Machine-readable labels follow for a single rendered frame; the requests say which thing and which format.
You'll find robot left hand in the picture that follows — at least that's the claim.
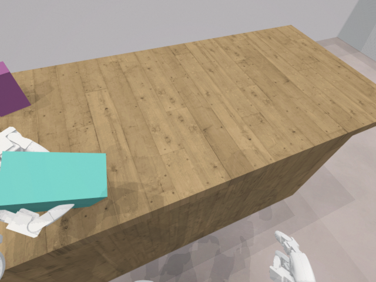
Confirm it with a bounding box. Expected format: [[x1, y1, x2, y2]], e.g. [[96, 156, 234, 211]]
[[0, 127, 74, 238]]

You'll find robot right hand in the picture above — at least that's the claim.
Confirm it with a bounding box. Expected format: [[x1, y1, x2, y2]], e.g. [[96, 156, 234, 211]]
[[270, 231, 315, 282]]

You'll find table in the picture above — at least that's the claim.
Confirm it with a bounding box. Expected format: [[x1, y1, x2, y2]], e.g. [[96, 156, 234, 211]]
[[0, 25, 376, 282]]

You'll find sponge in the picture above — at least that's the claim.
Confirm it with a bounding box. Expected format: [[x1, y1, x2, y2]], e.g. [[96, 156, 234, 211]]
[[0, 151, 108, 214]]

